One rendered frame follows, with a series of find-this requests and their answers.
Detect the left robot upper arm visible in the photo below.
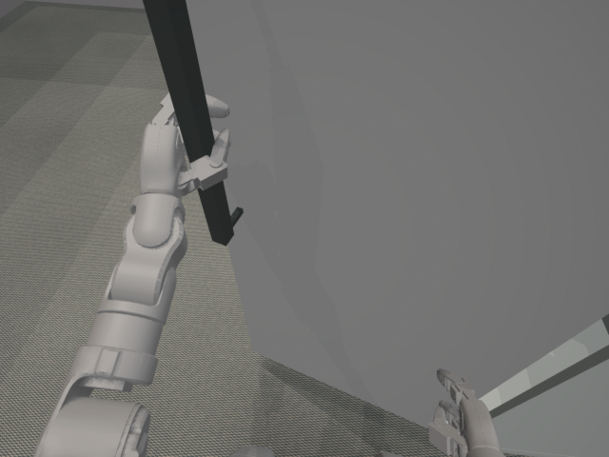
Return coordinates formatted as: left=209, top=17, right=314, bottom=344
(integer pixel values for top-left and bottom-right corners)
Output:
left=39, top=395, right=150, bottom=457

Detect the fridge door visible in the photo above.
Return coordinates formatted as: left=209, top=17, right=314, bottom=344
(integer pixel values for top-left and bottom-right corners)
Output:
left=186, top=0, right=609, bottom=428

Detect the robot left hand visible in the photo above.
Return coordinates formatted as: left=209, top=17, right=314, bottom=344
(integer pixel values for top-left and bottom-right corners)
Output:
left=139, top=93, right=231, bottom=202

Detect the handle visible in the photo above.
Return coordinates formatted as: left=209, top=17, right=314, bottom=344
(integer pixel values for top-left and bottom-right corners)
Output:
left=143, top=0, right=244, bottom=246

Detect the robot right hand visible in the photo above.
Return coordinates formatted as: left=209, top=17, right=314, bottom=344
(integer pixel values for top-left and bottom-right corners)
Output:
left=428, top=368, right=501, bottom=457

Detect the robot left forearm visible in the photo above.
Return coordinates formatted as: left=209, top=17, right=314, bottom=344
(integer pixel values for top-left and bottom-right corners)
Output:
left=33, top=192, right=187, bottom=457

